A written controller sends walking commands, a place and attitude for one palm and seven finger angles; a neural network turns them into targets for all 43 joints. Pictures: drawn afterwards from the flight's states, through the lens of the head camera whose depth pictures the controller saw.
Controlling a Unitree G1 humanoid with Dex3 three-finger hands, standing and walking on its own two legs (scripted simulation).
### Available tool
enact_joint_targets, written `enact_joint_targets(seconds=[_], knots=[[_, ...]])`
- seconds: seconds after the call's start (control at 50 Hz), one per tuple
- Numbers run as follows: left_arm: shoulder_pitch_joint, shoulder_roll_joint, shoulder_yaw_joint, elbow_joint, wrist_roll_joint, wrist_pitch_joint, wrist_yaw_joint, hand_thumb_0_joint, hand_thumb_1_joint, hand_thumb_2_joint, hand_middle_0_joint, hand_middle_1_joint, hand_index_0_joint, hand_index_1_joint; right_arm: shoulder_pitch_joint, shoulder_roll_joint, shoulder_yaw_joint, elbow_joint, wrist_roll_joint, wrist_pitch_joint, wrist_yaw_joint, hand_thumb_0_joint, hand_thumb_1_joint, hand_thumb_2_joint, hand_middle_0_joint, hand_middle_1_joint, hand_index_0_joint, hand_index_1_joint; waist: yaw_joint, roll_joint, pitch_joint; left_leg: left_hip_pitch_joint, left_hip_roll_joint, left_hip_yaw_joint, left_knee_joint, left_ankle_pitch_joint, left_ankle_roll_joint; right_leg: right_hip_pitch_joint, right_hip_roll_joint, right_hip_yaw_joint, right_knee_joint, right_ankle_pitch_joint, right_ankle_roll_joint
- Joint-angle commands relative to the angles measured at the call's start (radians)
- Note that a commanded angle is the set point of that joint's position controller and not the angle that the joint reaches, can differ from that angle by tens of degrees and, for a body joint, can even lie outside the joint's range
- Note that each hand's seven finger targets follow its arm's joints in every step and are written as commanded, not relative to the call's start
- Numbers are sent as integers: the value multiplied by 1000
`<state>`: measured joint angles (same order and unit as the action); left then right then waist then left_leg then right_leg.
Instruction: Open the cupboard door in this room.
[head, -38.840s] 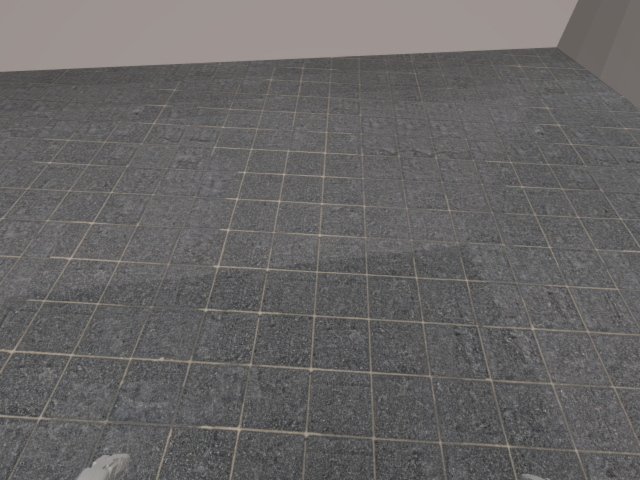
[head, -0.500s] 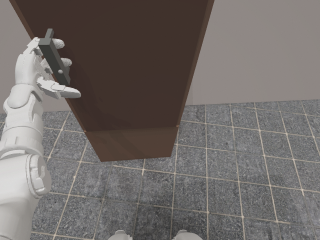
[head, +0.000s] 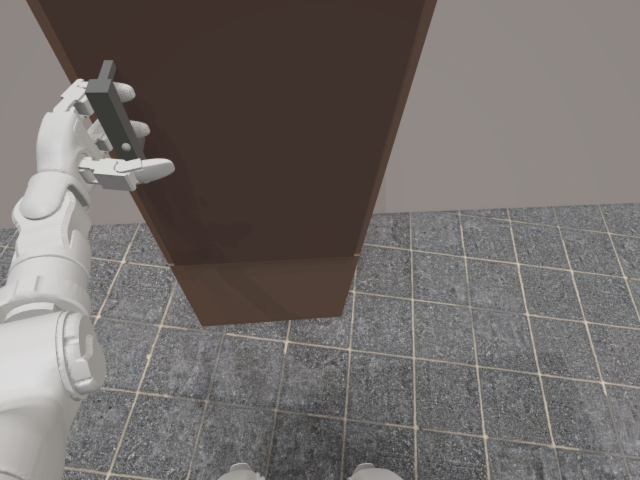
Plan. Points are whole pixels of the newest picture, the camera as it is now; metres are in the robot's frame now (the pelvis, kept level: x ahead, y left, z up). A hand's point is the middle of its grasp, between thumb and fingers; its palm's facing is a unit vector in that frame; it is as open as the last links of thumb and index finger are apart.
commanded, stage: close the thumb around the handle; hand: left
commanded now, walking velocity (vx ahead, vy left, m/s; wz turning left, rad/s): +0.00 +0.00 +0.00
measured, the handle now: (122, 119) +0.54 +0.22 +0.12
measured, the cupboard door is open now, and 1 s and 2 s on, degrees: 0 13 44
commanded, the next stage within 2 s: pull the door open along its arc in 0.42 s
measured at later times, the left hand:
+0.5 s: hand (134, 151) +0.49 +0.20 +0.12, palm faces +0.00 -1.00 +0.01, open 5.8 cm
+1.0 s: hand (141, 209) +0.40 +0.17 +0.12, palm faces -0.01 -1.00 +0.02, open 6.2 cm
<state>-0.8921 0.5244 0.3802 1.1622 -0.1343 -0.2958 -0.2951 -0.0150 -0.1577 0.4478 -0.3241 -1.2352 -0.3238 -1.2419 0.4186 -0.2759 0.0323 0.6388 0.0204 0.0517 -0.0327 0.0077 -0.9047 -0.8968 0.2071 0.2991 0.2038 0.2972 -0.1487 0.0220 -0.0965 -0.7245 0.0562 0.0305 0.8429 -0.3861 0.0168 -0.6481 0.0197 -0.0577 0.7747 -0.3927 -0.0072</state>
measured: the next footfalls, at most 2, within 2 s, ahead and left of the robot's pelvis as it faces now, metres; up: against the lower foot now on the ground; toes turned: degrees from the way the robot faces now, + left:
none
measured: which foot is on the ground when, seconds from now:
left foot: down 0.00-1.00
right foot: down 0.00-1.00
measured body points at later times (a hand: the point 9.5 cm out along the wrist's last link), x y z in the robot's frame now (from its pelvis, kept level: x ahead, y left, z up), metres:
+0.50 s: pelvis -0.01 +0.00 +0.00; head +0.07 +0.02 +0.44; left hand +0.48 +0.25 +0.12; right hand +0.01 -0.27 -0.11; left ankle +0.01 +0.11 -0.70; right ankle -0.02 -0.12 -0.70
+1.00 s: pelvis +0.01 +0.00 +0.01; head +0.04 -0.01 +0.46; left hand +0.40 +0.23 +0.12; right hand +0.08 -0.26 -0.10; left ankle +0.01 +0.11 -0.70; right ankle -0.02 -0.12 -0.70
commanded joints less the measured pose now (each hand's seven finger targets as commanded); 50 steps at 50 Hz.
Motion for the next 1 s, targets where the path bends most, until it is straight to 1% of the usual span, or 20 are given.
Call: enact_joint_targets(seconds=[0.0, 0.04, 0.08, 0.1, 0.14, 0.2, 0.26, 0.3, 0.4, 0.46, 0.5, 0.52, 0.54, 0.6, 0.64, 0.74, 0.82, 0.94, 0.96, 0.98], knots=[[-472, 281, 45, -183, -4, -44, 22, 0, 340, 660, -360, -1290, -360, -1290, 125, -181, -66, -63, -2, -21, -15, 0, -900, -900, 200, 300, 200, 300, -15, 61, -344, 302, -31, -61, -75, 330, 22, 70, 33, 28, -84, 341, -3], [-458, 309, 72, -216, -2, -61, 30, 0, 452, 708, -368, -1302, -368, -1302, 126, -180, -66, -73, -6, -23, -14, 0, -900, -900, 200, 300, 200, 300, 2, 79, -386, 317, -34, -58, -69, 365, 21, 98, 33, 31, -75, 370, -7], [-471, 277, 48, -266, 2, -85, 28, 0, 564, 756, -376, -1314, -376, -1314, 122, -170, -67, -75, -7, -25, -8, 0, -900, -900, 200, 300, 200, 300, 6, 136, -443, 381, -30, -63, -60, 423, 12, 82, 35, 27, -61, 392, -8], [-443, 274, 54, -250, 1, -90, 27, 0, 620, 780, -380, -1320, -380, -1320, 120, -170, -68, -75, -6, -26, -7, 0, -900, -900, 200, 300, 200, 300, 11, 134, -435, 384, -28, -63, -55, 423, 11, 72, 37, 27, -63, 385, -9], [-451, 246, 36, -251, -8, -98, 23, 0, 732, 828, -388, -1332, -388, -1332, 124, -169, -68, -72, -8, -25, -6, 0, -900, -900, 200, 300, 200, 300, -3, 100, -423, 385, -27, -67, -52, 429, 14, 67, 41, 22, -63, 386, -8], [-440, 256, 38, -213, -11, -75, 12, 0, 900, 900, -400, -1350, -400, -1350, 115, -177, -69, -71, -2, -21, -9, 0, -900, -900, 200, 300, 200, 300, -3, 95, -393, 354, -27, -63, -65, 373, 14, 65, 38, 24, -71, 356, -7], [-462, 262, 34, -228, -11, -63, 8, 0, 900, 900, -400, -1350, -400, -1350, 116, -177, -67, -72, -1, -19, -13, 0, -900, -900, 200, 300, 200, 300, -7, 92, -401, 351, -28, -63, -68, 374, 17, 76, 35, 24, -72, 365, -6], [-466, 265, 46, -214, -11, -56, 16, 0, 900, 900, -400, -1350, -400, -1350, 114, -174, -66, -71, -1, -19, -15, 0, -900, -900, 200, 300, 200, 300, -3, 102, -372, 343, -28, -66, -69, 358, 14, 54, 35, 21, -74, 340, -7], [-472, 301, 71, -195, 3, -62, 54, 0, 900, 900, -400, -1350, -400, -1350, 112, -175, -62, -77, -3, -23, -16, 0, -900, -900, 200, 300, 200, 300, -5, 50, -343, 283, -33, -59, -76, 303, 20, 76, 31, 31, -80, 318, -1], [-465, 341, 92, -205, 18, -78, 54, 0, 900, 900, -400, -1350, -400, -1350, 113, -176, -60, -85, -5, -24, -16, 0, -900, -900, 200, 300, 200, 300, 9, 76, -394, 292, -37, -58, -72, 317, 18, 105, 29, 35, -68, 335, -4], [-466, 323, 79, -205, 16, -82, 48, 0, 900, 900, -400, -1350, -400, -1350, 109, -172, -60, -85, -4, -26, -16, 0, -900, -900, 200, 300, 200, 300, 7, 87, -400, 301, -36, -57, -68, 316, 16, 99, 30, 35, -71, 333, -5], [-489, 243, 18, -209, 10, -80, 43, 0, 900, 900, -400, -1350, -400, -1350, 101, -165, -59, -86, -3, -28, -13, 0, -900, -900, 200, 300, 200, 300, -11, 109, -381, 312, -36, -54, -70, 292, 15, 69, 32, 32, -76, 308, -4], [-479, 211, 11, -226, -1, -89, 43, 0, 900, 900, -400, -1350, -400, -1350, 106, -162, -63, -86, -4, -32, -11, 0, -900, -900, 200, 300, 200, 300, -6, 92, -390, 332, -35, -62, -68, 305, 15, 70, 34, 26, -74, 308, -8], [-403, 249, 47, -260, -9, -93, 46, 0, 900, 900, -400, -1350, -400, -1350, 94, -171, -66, -96, -4, -33, -10, 0, -900, -900, 200, 300, 200, 300, 26, 109, -434, 345, -34, -56, -74, 311, 11, 95, 34, 29, -71, 313, -11], [-340, 226, 43, -275, -21, -93, 41, 0, 900, 900, -400, -1350, -400, -1350, 93, -169, -67, -103, -2, -33, -9, 0, -900, -900, 200, 300, 200, 300, 34, 71, -439, 339, -35, -52, -76, 328, 15, 127, 37, 28, -72, 342, -10], [-158, 193, 48, -398, -56, -70, 31, 0, 900, 900, -400, -1350, -400, -1350, 57, -163, -73, -138, 9, -31, -5, 0, -900, -900, 200, 300, 200, 300, 74, 52, -432, 335, -41, -29, -96, 362, 21, 215, 38, 32, -83, 415, -13], [35, 121, 15, -562, -89, -39, 32, 0, 900, 900, -400, -1350, -400, -1350, 6, -145, -77, -176, 24, -37, 0, 0, -900, -900, 200, 300, 200, 300, 108, 57, -397, 355, -40, -12, -123, 406, 21, 260, 35, 29, -97, 469, -13], [376, -3, -28, -846, -144, 2, 51, 0, 900, 900, -400, -1350, -400, -1350, -79, -122, -75, -229, 32, -69, 14, 0, -900, -900, 200, 300, 200, 300, 154, 11, -336, 374, -45, 2, -156, 451, 22, 346, 27, 21, -110, 539, -13], [380, -43, 82, -951, -194, 26, 193, 0, 900, 900, -400, -1350, -400, -1350, -135, -82, -72, -234, 32, -87, 20, 0, -900, -900, 200, 300, 200, 300, 247, 17, -327, 341, -53, 6, -167, 440, 8, 354, 26, 7, -117, 503, -11], [434, -165, -40, -998, -166, 50, 255, 0, 900, 900, -400, -1350, -400, -1350, -149, -80, -70, -233, 28, -102, 30, 0, -900, -900, 200, 300, 200, 300, 195, 40, -289, 372, -50, 11, -181, 431, 3, 335, 26, -1, -122, 490, -9]])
